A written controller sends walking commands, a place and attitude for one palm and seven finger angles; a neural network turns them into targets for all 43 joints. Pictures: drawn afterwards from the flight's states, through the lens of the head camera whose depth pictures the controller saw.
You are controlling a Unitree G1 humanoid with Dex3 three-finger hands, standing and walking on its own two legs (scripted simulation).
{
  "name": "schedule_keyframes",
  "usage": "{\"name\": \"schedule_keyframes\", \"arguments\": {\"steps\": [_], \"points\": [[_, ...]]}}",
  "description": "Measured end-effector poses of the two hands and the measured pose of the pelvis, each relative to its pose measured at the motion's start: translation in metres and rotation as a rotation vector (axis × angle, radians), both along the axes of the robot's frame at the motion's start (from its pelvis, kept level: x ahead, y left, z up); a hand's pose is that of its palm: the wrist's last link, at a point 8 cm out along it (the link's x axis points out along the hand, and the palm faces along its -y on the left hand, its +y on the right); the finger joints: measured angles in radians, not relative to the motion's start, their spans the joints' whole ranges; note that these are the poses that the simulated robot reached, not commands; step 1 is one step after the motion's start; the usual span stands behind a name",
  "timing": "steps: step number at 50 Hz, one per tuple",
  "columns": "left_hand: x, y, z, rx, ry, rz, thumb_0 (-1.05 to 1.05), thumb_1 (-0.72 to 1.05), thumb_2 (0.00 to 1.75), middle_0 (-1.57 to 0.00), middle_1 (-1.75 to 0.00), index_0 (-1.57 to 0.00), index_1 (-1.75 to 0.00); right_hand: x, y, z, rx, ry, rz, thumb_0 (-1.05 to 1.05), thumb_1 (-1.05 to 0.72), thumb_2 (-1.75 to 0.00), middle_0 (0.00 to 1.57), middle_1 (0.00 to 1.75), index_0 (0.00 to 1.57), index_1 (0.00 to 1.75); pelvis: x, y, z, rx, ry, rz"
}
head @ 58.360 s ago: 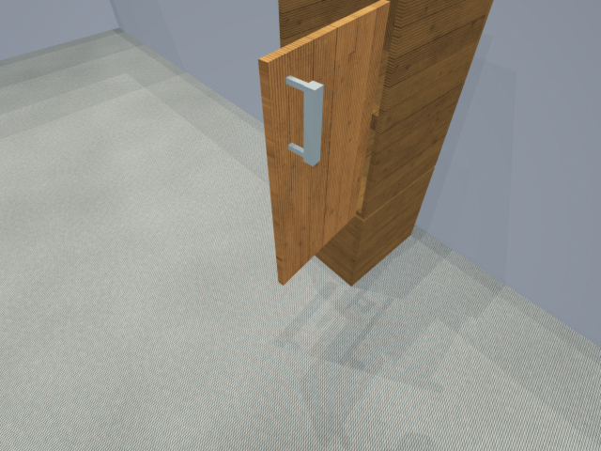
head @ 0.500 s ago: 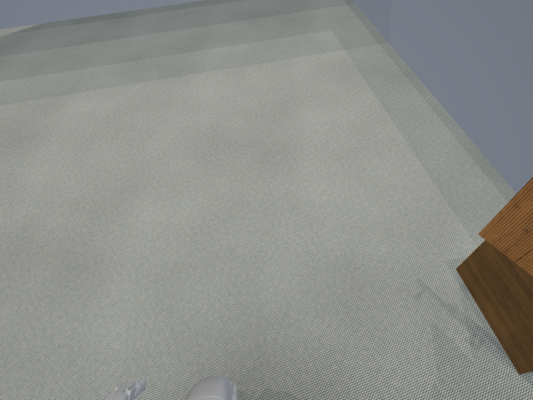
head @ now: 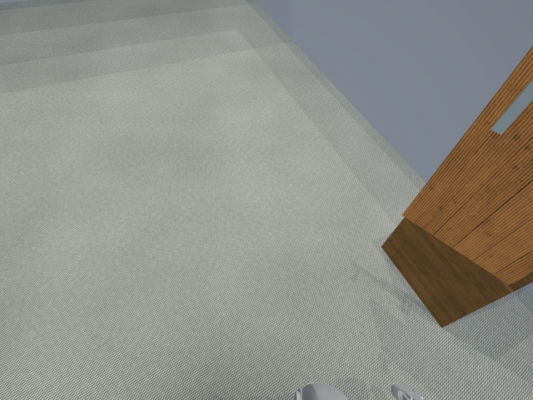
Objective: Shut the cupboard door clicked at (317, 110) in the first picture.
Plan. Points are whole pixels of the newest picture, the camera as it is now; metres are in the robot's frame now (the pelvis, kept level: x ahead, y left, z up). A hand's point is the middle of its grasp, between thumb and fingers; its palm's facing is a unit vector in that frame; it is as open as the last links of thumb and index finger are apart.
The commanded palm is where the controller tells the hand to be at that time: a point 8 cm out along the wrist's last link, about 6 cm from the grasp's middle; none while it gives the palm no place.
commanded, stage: turn to face it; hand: left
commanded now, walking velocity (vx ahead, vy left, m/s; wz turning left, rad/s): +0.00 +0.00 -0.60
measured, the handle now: (526, 95) +0.64 -0.42 +0.14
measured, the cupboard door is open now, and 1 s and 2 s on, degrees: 23 23 23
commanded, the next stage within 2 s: take the last steps up to it in 0.92 s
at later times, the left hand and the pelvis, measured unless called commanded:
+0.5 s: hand (193, 388) +0.15 +0.13 -0.16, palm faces -0.28 -0.93 -0.25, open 7.4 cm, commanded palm none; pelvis +0.01 -0.04 +0.00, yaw -17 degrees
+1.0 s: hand (214, 354) +0.20 +0.10 -0.16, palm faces -0.48 -0.84 -0.26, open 7.4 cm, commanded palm none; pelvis +0.02 -0.04 -0.01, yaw -30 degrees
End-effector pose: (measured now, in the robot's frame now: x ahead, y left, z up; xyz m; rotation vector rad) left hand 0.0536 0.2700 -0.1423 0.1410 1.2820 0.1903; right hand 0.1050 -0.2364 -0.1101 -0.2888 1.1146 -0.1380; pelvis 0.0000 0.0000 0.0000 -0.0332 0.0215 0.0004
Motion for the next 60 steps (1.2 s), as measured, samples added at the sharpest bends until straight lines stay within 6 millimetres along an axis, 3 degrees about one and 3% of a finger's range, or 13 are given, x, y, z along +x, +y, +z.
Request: {"name": "schedule_keyframes", "arguments": {"steps": [6,13,17,23,27,33,38,43,50,53,60], "points": [[0.045,-0.013,0.011,0.025,-0.036,-0.115,0.01,0.91,0.90,-0.20,-0.30,-0.20,-0.30,-0.048,-0.022,-0.012,0.020,0.066,-0.133,0.00,-0.90,-0.90,0.21,0.30,0.20,0.30,0.002,-0.009,-0.001,-0.001,-0.004,-0.083],[0.100,-0.060,0.016,0.074,-0.141,-0.268,0.00,0.91,0.90,-0.20,-0.30,-0.20,-0.30,-0.103,-0.067,-0.049,0.054,0.144,-0.291,0.00,-0.90,-0.90,0.21,0.30,0.20,0.30,0.005,-0.035,-0.020,0.022,-0.013,-0.171],[0.103,-0.080,0.025,0.077,-0.141,-0.303,0.00,0.90,0.90,-0.20,-0.30,-0.20,-0.30,-0.111,-0.078,-0.044,0.052,0.156,-0.337,0.01,-0.91,-0.90,0.20,0.30,0.20,0.30,0.005,-0.041,-0.011,0.035,-0.017,-0.206],[0.102,-0.095,0.021,0.043,-0.092,-0.355,0.00,0.90,0.90,-0.20,-0.30,-0.21,-0.30,-0.100,-0.079,-0.026,0.057,0.082,-0.373,0.01,-0.91,-0.90,0.20,0.30,0.19,0.30,0.007,-0.044,-0.003,0.048,-0.012,-0.268],[0.104,-0.094,0.012,0.016,-0.065,-0.381,0.00,0.90,0.90,-0.21,-0.30,-0.21,-0.30,-0.090,-0.073,-0.019,0.045,0.042,-0.395,0.00,-0.91,-0.90,0.20,0.30,0.20,0.30,0.012,-0.037,-0.004,0.041,-0.006,-0.309],[0.121,-0.078,-0.011,-0.016,-0.037,-0.400,0.00,0.90,0.90,-0.21,-0.30,-0.21,-0.30,-0.084,-0.053,-0.015,0.000,-0.004,-0.426,0.00,-0.91,-0.90,0.20,0.30,0.20,0.30,0.023,-0.018,-0.014,0.024,0.003,-0.370],[0.137,-0.074,-0.006,-0.015,-0.017,-0.452,0.01,0.90,0.90,-0.20,-0.30,-0.20,-0.30,-0.103,-0.034,-0.006,0.002,0.027,-0.463,0.00,-0.90,-0.90,0.21,0.30,0.20,0.30,0.026,-0.014,-0.005,0.013,-0.006,-0.432],[0.152,-0.082,0.005,0.000,-0.018,-0.504,0.01,0.91,0.90,-0.20,-0.30,-0.20,-0.30,-0.131,-0.024,-0.010,0.034,0.075,-0.529,0.00,-0.90,-0.90,0.21,0.30,0.20,0.30,0.026,-0.016,0.001,0.003,0.000,-0.475],[0.168,-0.124,0.010,0.033,-0.071,-0.601,0.01,0.91,0.90,-0.20,-0.30,-0.20,-0.30,-0.184,-0.026,-0.040,0.114,0.149,-0.646,0.00,-0.90,-0.90,0.21,0.30,0.20,0.30,0.019,-0.038,-0.011,0.035,-0.007,-0.528],[0.164,-0.142,0.014,0.043,-0.085,-0.630,0.00,0.91,0.90,-0.20,-0.30,-0.20,-0.30,-0.202,-0.032,-0.050,0.135,0.189,-0.692,0.00,-0.90,-0.90,0.21,0.30,0.20,0.30,0.016,-0.044,-0.013,0.030,-0.007,-0.547],[0.145,-0.158,0.016,0.014,-0.042,-0.624,0.00,0.90,0.90,-0.20,-0.30,-0.21,-0.30,-0.200,-0.045,-0.035,0.133,0.177,-0.701,0.00,-0.91,-0.90,0.20,0.30,0.20,0.30,0.022,-0.057,0.000,0.038,-0.014,-0.554]]}}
